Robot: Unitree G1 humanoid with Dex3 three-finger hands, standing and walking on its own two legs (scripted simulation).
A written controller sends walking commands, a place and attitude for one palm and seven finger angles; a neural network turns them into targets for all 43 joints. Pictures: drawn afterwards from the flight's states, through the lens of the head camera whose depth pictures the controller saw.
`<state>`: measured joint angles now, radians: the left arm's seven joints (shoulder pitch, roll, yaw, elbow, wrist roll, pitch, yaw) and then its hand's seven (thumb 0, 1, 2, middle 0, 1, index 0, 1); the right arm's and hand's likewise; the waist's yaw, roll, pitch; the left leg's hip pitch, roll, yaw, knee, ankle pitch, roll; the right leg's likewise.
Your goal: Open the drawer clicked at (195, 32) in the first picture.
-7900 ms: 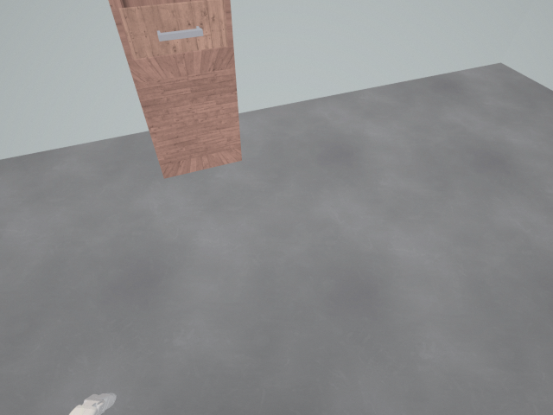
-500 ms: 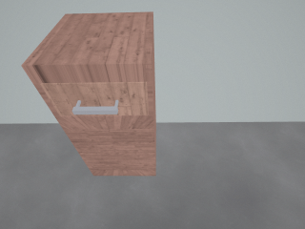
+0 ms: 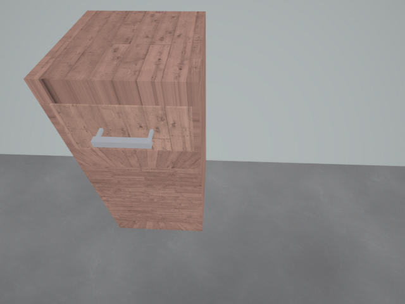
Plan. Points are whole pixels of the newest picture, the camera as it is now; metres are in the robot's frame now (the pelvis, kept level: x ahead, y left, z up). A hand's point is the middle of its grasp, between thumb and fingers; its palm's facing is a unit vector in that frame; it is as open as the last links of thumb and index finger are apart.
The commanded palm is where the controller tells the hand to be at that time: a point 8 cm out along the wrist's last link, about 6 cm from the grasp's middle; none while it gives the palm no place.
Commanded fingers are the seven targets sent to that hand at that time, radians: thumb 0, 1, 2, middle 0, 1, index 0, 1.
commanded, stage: shuffle to correct the standing spot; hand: left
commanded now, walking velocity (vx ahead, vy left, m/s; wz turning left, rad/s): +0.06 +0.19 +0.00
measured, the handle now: (124, 137) +0.54 +0.27 -0.04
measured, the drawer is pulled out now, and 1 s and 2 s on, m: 0.00 0.00 0.00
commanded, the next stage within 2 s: come to a stop and stand still in 0.14 s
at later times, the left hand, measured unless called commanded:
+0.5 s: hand out of the picture +0.06 +0.21 -0.17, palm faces +0.04 -0.97 -0.24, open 7.4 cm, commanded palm none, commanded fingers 0.00 0.90 0.90 -0.20 -0.30 -0.20 -0.30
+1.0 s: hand out of the picture +0.01 +0.20 -0.18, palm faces +0.01 -0.98 -0.19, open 7.3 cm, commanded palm none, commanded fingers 0.00 0.90 0.90 -0.20 -0.30 -0.20 -0.30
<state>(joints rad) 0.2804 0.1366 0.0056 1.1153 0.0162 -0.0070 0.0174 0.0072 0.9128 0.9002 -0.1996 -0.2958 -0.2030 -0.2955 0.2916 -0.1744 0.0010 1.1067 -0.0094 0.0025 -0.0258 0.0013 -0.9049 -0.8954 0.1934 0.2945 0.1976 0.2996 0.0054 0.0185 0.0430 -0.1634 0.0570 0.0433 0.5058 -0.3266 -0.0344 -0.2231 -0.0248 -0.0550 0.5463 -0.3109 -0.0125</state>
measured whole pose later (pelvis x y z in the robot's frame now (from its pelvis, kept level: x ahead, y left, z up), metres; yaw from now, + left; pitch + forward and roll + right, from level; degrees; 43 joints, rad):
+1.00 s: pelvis -0.02 +0.02 +0.00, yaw +0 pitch -3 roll +0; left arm 0.26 0.18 0.00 1.05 0.01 0.01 0.03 0.00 0.91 0.90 -0.20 -0.30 -0.20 -0.30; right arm 0.26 -0.17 0.00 1.04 -0.01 0.01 -0.02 0.00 -0.91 -0.90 0.19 0.29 0.20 0.30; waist -0.01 -0.01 0.03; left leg -0.18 0.04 0.05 0.56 -0.33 -0.01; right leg -0.21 -0.05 -0.07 0.54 -0.27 0.02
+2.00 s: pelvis -0.01 +0.02 +0.00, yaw +0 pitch -1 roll +0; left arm 0.31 0.13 0.01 1.10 0.02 -0.01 0.03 0.01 0.91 0.90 -0.20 -0.30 -0.20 -0.30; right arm 0.29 -0.13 0.00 1.13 -0.01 -0.02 -0.03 0.01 -0.91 -0.90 0.19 0.29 0.20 0.30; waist 0.00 -0.01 0.03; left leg -0.16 0.04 0.05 0.48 -0.30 -0.01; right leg -0.21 -0.04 -0.06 0.49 -0.26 0.01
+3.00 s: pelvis -0.02 +0.00 -0.02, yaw -1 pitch +7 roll +2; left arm 0.31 0.38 -0.04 -0.06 1.01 0.02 0.30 0.00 -0.03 0.51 -0.29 -0.89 -0.29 -0.89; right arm 0.19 -0.24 -0.02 0.61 -0.05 0.06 -0.03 0.01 -0.90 -0.90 0.20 0.30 0.20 0.30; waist 0.05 0.04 -0.03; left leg -0.43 0.05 0.06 0.69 -0.38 -0.03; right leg -0.51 -0.04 -0.03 0.75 -0.35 -0.01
